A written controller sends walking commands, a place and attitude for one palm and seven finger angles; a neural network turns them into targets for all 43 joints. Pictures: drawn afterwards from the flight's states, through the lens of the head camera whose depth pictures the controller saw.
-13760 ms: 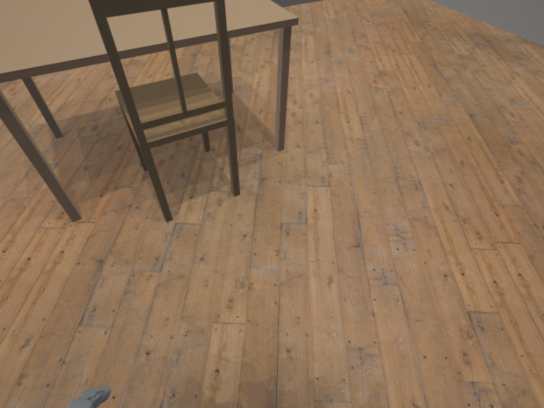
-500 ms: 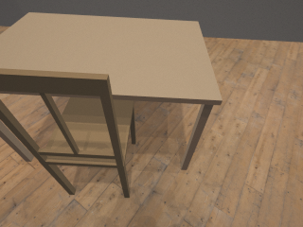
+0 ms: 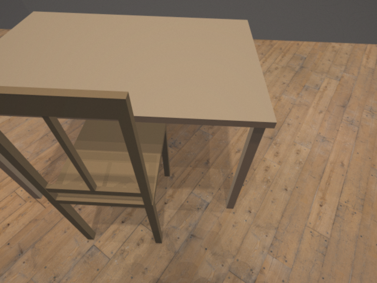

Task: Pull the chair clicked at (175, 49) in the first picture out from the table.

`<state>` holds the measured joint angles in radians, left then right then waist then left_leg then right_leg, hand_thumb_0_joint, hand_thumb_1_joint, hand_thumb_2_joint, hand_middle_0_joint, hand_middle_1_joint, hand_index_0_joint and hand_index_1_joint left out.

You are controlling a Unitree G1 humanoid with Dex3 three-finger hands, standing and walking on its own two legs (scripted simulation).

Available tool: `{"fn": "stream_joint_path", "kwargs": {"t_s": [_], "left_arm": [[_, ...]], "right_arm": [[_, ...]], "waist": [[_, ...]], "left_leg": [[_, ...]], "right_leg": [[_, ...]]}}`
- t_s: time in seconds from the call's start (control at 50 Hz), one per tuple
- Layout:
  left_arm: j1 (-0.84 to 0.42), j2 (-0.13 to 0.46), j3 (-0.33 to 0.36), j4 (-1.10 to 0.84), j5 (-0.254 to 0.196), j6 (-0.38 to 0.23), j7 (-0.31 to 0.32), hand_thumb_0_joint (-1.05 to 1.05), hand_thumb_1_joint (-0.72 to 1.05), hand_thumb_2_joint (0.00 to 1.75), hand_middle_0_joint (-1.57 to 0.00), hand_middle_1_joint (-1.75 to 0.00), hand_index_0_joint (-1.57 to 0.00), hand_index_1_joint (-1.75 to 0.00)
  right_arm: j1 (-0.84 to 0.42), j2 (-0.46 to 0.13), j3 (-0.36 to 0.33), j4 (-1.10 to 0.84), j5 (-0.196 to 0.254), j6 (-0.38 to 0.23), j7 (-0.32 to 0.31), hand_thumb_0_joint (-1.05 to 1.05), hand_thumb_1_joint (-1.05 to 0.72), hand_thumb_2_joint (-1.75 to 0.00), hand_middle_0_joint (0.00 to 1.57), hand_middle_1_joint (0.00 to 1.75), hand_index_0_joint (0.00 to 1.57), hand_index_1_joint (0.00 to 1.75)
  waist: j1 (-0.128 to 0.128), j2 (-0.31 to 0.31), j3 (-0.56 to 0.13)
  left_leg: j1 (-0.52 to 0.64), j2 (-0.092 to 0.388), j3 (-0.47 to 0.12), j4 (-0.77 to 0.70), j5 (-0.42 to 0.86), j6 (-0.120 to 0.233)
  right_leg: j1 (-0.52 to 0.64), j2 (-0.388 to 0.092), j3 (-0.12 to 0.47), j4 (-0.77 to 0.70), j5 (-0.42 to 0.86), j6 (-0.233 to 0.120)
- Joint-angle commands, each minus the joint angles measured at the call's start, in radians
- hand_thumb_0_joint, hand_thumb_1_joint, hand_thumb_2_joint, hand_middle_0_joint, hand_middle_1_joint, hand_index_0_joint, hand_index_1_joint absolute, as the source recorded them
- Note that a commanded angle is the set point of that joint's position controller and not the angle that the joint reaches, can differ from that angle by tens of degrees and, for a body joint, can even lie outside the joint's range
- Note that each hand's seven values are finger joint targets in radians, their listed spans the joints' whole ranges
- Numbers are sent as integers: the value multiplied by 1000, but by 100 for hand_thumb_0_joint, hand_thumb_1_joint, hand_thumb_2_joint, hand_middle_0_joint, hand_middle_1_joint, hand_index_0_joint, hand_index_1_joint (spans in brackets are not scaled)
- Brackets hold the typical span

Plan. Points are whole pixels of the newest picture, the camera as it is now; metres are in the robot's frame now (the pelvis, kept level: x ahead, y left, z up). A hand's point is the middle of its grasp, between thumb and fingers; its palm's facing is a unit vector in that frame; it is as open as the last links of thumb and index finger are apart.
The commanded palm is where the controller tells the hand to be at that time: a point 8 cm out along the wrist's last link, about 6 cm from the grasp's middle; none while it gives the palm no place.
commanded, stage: raise the hand toward the chair's back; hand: left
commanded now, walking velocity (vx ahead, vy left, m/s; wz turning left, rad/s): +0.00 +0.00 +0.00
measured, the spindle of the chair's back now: (75, 158) +0.43 +0.35 -0.05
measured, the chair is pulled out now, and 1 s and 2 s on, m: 0.00 0.00 0.00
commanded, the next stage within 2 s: none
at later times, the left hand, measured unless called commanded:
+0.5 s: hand out of the picture +0.12 +0.19 -0.08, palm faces +0.11 -0.99 -0.06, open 10.5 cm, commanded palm +0.12 +0.24 -0.06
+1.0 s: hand (102, 265) +0.17 +0.20 -0.06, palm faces -0.01 -1.00 -0.04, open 14.8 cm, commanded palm +0.14 +0.26 -0.05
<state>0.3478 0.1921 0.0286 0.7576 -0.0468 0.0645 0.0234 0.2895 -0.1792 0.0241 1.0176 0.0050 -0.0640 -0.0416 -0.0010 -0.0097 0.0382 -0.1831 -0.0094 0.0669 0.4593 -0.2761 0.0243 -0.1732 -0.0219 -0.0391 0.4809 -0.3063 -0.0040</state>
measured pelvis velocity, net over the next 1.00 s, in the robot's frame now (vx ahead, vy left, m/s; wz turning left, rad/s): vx -0.06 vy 0.00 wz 0.01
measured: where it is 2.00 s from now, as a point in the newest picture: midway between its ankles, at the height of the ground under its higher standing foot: outside the picture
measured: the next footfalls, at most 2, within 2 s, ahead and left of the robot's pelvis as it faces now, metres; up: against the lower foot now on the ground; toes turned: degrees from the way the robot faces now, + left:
none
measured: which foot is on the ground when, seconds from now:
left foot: down 0.00-1.00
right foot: down 0.00-1.00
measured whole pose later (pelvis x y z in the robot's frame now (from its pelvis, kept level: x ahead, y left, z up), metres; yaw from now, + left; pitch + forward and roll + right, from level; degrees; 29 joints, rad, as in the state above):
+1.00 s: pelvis -0.06 +0.00 -0.11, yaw +1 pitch +16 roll -3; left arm 0.34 0.26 0.17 -0.02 -0.27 -0.37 -0.27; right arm 0.22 -0.26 -0.02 0.61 0.01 -0.32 -0.07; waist 0.00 0.02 -0.12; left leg -1.01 0.03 -0.01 1.26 -0.53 0.02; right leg -0.94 0.00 -0.09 1.21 -0.54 -0.02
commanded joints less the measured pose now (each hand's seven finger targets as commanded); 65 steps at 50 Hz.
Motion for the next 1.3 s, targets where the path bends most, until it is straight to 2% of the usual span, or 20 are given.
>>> {"fn": "stream_joint_path", "kwargs": {"t_s": [0.0,0.02,0.04,0.06,0.1,0.14,0.22,0.26,0.34,0.42,0.48,0.54,0.62,0.68,0.76,0.84,1.02,1.08,1.16,1.28], "left_arm": [[-23,20,25,-627,-99,-105,64,0,81,86,-19,-29,-19,-29],[-28,7,50,-641,-104,-106,36,0,78,85,-19,-28,-19,-28],[-157,56,74,-736,-115,-178,13,0,76,84,-19,-28,-19,-28],[-85,125,171,-700,-106,-241,-9,0,74,83,-18,-27,-18,-27],[142,64,194,-564,-139,-350,-87,0,69,81,-18,-27,-18,-27],[278,-2,186,-500,-196,-474,-195,0,64,79,-17,-26,-17,-26],[175,149,296,-554,-245,-711,-404,0,55,75,-16,-25,-16,-25],[149,183,308,-657,-263,-678,-442,0,50,73,-16,-24,-16,-24],[-97,237,347,-939,-320,-624,-409,0,41,69,-15,-22,-15,-22],[-236,223,246,-1142,-288,-667,-360,0,32,65,-14,-21,-14,-21],[-188,188,180,-1054,-266,-631,-379,0,25,62,-13,-20,-13,-20],[-130,188,192,-922,-265,-515,-406,0,18,59,-13,-19,-13,-19],[0,237,328,-864,-286,-351,-371,0,8,55,-12,-17,-12,-17],[-11,222,351,-980,-300,-348,-303,0,1,52,-11,-16,-11,-16],[-55,182,282,-1011,-270,-455,-242,0,-8,48,-10,-15,-10,-15],[-59,151,186,-962,-238,-527,-261,0,-17,44,-9,-13,-9,-13],[-50,241,286,-1085,-255,-488,-253,0,-38,35,-7,-10,-7,-10],[-42,195,244,-1093,-249,-503,-237,0,-45,32,-6,-9,-6,-9],[-45,162,196,-993,-231,-476,-261,0,-50,30,-6,-8,-6,-8],[-90,216,243,-1019,-252,-427,-319,0,-50,30,-6,-8,-6,-8]], "right_arm": [[-54,-176,-59,-234,40,-210,-40,0,-90,-90,20,30,20,30],[-67,-197,-69,-282,33,-224,-31,0,-90,-90,20,30,20,30],[-76,-218,-79,-331,19,-255,-22,0,-90,-90,20,30,20,30],[-52,-206,-94,-340,-2,-268,-19,0,-90,-90,20,30,20,30],[-92,-186,-111,-391,-11,-285,9,0,-90,-90,20,30,20,30],[-129,-175,-114,-441,-8,-300,43,0,-90,-90,20,30,20,30],[-166,-193,-134,-530,-3,-332,78,0,-90,-90,20,30,20,30],[-185,-202,-138,-601,2,-328,70,0,-90,-90,20,30,20,30],[-147,-195,-126,-638,11,-328,27,0,-90,-90,20,30,20,30],[-114,-204,-107,-597,7,-340,-20,0,-90,-90,20,30,20,30],[-104,-205,-96,-550,12,-346,-42,0,-90,-90,20,30,20,30],[-115,-200,-86,-539,28,-339,-55,0,-90,-90,20,30,20,30],[-166,-176,-86,-574,36,-309,-55,0,-90,-90,20,30,20,30],[-173,-153,-85,-591,30,-305,-46,0,-90,-90,20,30,20,30],[-152,-156,-83,-564,10,-317,-32,0,-90,-90,20,30,20,30],[-135,-184,-80,-555,8,-331,-28,0,-90,-90,20,30,20,30],[-124,-194,-87,-588,11,-305,-38,0,-90,-90,20,30,20,30],[-123,-185,-82,-582,5,-294,-26,0,-90,-90,20,30,20,30],[-118,-193,-77,-580,8,-277,-23,0,-90,-90,20,30,20,30],[-106,-200,-73,-598,13,-266,-33,0,-90,-90,20,30,20,30]], "waist": [[-54,44,-117],[-70,-20,-33],[-83,-64,-73],[-41,-88,-161],[23,-154,-178],[67,-155,-203],[76,-41,-283],[85,-24,-373],[37,59,-428],[-36,88,-414],[-57,64,-372],[-45,20,-340],[55,2,-432],[72,20,-483],[28,21,-406],[-14,37,-326],[33,115,-468],[18,157,-441],[-15,83,-354],[3,82,-441]], "left_leg": [[89,74,-88,-20,500,-1],[-34,47,-93,22,384,8],[-84,30,-98,87,277,9],[-126,13,-90,139,262,11],[-280,8,-84,245,197,-2],[-414,-5,-68,353,142,-19],[-672,-26,-55,575,17,-33],[-707,-31,-32,617,-28,-18],[-719,-11,-49,693,-97,1],[-675,14,-91,729,-76,19],[-683,23,-114,722,-97,18],[-734,21,-122,692,-175,12],[-719,7,-118,621,-160,-1],[-659,8,-118,590,-100,-7],[-634,18,-138,581,-87,-10],[-648,21,-149,579,-169,-9],[-530,21,-157,543,-34,-14],[-488,26,-164,540,16,-25],[-553,27,-166,540,-56,-22],[-502,22,-155,548,46,-24]], "right_leg": [[-158,28,-43,19,137,-16],[-222,31,-64,24,162,-17],[-244,13,-57,60,176,-14],[-253,23,-55,108,184,-15],[-327,19,-48,223,176,-11],[-378,7,-26,341,197,-18],[-483,-16,93,518,128,-30],[-470,-16,142,521,34,-19],[-548,-6,195,480,-173,-1],[-649,29,137,520,-137,-8],[-694,36,107,522,-149,-8],[-691,33,101,486,-262,-2],[-561,22,95,463,-295,-1],[-531,23,58,486,-205,-1],[-628,43,6,519,-161,-9],[-723,43,-7,534,-215,-16],[-632,52,-26,552,-80,-23],[-653,53,-40,560,-46,-23],[-680,58,-42,541,-81,-18],[-608,56,-34,538,11,-20]]}}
